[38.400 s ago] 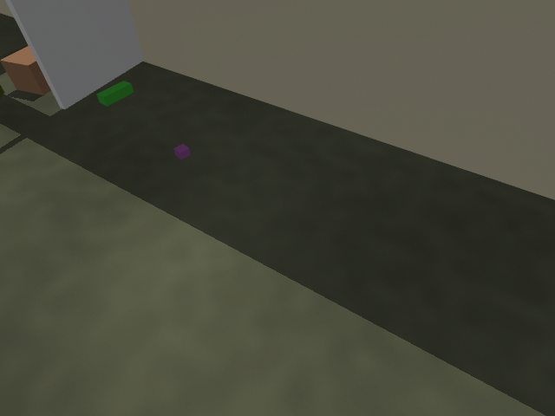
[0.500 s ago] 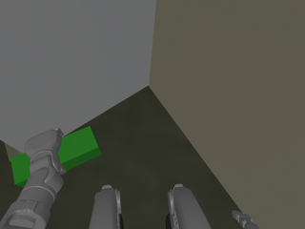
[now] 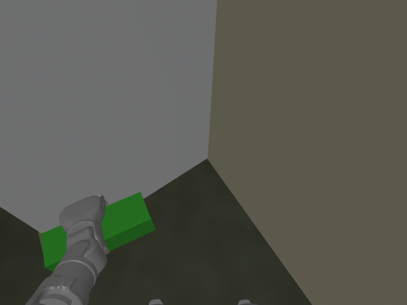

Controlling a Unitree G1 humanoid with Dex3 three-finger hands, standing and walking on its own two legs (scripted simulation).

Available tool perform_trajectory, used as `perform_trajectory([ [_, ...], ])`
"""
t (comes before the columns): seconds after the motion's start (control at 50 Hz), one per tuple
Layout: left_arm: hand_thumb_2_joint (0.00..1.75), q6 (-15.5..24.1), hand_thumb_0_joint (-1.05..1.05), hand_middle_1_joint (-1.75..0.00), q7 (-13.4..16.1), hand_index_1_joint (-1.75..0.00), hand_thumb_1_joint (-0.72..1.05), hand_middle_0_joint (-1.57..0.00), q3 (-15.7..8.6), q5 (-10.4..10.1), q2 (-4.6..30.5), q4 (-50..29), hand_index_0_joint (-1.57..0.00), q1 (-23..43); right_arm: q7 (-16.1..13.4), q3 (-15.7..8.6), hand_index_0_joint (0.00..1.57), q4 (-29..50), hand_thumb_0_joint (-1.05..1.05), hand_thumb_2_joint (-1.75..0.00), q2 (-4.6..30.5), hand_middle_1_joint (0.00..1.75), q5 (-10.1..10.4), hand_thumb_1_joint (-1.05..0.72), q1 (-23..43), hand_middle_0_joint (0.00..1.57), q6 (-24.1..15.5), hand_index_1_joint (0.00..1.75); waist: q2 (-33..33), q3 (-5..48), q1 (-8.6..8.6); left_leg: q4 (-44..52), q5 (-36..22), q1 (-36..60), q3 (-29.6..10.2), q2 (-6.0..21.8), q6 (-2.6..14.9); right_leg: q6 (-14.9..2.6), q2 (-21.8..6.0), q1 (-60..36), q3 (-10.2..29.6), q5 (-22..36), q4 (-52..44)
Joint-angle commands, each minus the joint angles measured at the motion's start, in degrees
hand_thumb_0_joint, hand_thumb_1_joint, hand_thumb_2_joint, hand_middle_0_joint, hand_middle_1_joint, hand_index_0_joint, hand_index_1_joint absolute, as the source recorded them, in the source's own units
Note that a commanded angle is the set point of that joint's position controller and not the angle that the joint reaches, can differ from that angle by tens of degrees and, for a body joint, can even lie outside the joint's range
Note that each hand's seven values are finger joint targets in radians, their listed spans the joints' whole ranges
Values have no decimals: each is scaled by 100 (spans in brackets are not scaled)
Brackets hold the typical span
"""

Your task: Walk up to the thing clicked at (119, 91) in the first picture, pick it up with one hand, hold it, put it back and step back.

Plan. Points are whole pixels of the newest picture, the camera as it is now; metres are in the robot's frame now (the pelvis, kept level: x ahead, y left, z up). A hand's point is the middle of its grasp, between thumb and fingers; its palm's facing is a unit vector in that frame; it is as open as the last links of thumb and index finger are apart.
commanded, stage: lift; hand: left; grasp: from above
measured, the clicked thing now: (101, 231) +0.34 +0.22 -0.13
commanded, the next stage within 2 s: hold in 0.14 s
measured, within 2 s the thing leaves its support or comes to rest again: neither
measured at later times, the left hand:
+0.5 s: hand (87, 219) +0.33 +0.23 -0.04, palm faces -0.42 -0.19 -0.89, open 10.5 cm
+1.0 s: hand (84, 222) +0.32 +0.22 -0.02, palm faces -0.41 -0.19 -0.89, open 10.5 cm
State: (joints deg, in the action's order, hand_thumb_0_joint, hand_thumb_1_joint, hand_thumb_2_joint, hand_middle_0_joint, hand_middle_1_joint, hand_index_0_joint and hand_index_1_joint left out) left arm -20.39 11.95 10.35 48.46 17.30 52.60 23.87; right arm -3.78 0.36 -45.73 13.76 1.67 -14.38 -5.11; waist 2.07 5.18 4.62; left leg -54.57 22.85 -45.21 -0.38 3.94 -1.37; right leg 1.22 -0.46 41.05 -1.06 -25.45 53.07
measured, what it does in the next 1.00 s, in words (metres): stands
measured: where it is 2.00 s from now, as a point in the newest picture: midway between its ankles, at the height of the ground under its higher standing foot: outside the picture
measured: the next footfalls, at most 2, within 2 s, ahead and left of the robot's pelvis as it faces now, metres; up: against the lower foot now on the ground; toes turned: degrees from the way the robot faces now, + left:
none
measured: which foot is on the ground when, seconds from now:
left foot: down 0.00-1.00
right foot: down 0.00-1.00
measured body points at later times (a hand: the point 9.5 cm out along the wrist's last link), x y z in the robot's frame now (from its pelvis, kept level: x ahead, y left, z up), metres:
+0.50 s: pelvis +0.02 +0.00 +0.04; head +0.06 -0.01 +0.49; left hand +0.35 +0.23 +0.01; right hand +0.11 -0.26 -0.09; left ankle +0.03 +0.13 -0.68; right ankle +0.00 -0.13 -0.68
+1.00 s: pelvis +0.01 +0.00 +0.05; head +0.03 -0.02 +0.50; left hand +0.33 +0.23 +0.03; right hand +0.12 -0.26 -0.08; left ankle +0.03 +0.13 -0.68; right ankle +0.00 -0.13 -0.68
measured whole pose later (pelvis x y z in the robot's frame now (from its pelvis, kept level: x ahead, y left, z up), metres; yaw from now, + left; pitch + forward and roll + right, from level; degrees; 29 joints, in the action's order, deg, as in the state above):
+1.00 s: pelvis +0.01 +0.00 +0.05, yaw +0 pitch +3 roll +0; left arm -22.9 7.4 13.6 50.1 15.2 47.5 20.5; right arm -0.2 -0.6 -43.6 15.0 2.0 -12.8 -2.8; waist 2.4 1.7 1.8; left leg -32.8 14.5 -21.7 1.6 2.8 -1.4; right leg 1.2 -1.4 18.9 -0.1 -17.6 33.0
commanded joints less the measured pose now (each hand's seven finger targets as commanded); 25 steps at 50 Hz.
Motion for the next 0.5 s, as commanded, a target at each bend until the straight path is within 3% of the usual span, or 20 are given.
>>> perform_trajectory([
  [0.0, 84, 15, 0, -78, 291, -77, 65, -96, -388, 193, 1279, -1271, -97, 1930, 4, -336, 20, 468, 0, -89, 824, 30, -7, -87, -254, 20, -145, 30, 285, 2149, -52, 917, -1905, 2130, 95, -346, 155, -66, 218, -1159, 22, 2164, -1142],
  [0.04, 84, -7, 0, -77, 296, -76, 64, -95, -319, 234, 1173, -1287, -96, 1906, 42, -329, 20, 467, 0, -89, 821, 30, 5, -87, -252, 20, -148, 30, 192, 2082, -4, 1083, -1960, 2269, 100, -365, 138, -66, 203, -1334, 23, 2243, -1241],
  [0.1, 84, 4, 0, -76, 277, -76, 65, -97, -382, 236, 1287, -1410, -97, 1948, 70, -370, 20, 493, 0, -89, 870, 30, 1, -87, -265, 20, -136, 30, 275, 2110, -67, 1281, -2171, 2598, 96, -342, 121, -84, 215, -1477, -14, 2299, -1395],
  [0.16, 83, 14, 0, -77, 215, -76, 62, -94, -211, 273, 1077, -1320, -95, 2021, 100, -365, 20, 492, 0, -89, 880, 30, 13, -87, -220, 20, -121, 30, 247, 1799, 10, 1477, -2155, 2701, 106, -346, 106, -77, 227, -1459, -25, 2269, -1565],
  [0.2, 84, 18, 0, -77, 200, -76, 61, -93, -240, 265, 1051, -1183, -94, 1727, 134, -379, 20, 497, 0, -89, 880, 30, 6, -86, -235, 20, -129, 30, 120, 1699, -51, 1582, -2075, 2694, 134, -366, 111, -82, 215, -1624, -12, 2229, -1664],
  [0.22, 86, 42, 0, -80, 207, -79, 61, -93, -272, 229, 1117, -1419, -94, 1901, 139, -404, 20, 554, 0, -89, 896, 30, 8, -86, -160, 20, -120, 30, 195, 1806, -118, 1649, -2068, 2799, 153, -380, 99, -78, 213, -1734, -11, 2233, -1731],
  [0.28, 78, 14, 0, -79, 170, -77, 59, -90, -164, 261, 982, -1322, -92, 2017, 176, -407, 20, 593, 0, -89, 904, 30, 6, -87, -93, 20, -116, 30, 223, 1604, -66, 1804, -2025, 2905, 169, -367, 78, -91, 221, -1719, -24, 2145, -1831],
  [0.46, 79, -90, 0, -82, 132, -79, 61, -90, -186, 330, 1060, -1432, -92, 2119, 258, -413, 20, 636, 0, -89, 928, 30, 14, -87, 20, 20, -92, 30, 13, 1597, -177, 2024, -2327, 3115, 206, -395, 96, -77, 210, -2180, 12, 2504, -2039],
  [0.48, 78, -120, 0, -81, 112, -78, 62, -91, -114, 344, 915, -1239, -93, 1951, 273, -400, 20, 621, 0, -89, 903, 30, 20, -87, 25, 20, -88, 30, -82, 1469, -147, 2062, -2323, 3083, 205, -399, 118, -73, 201, -2187, 16, 2530, -2068],
])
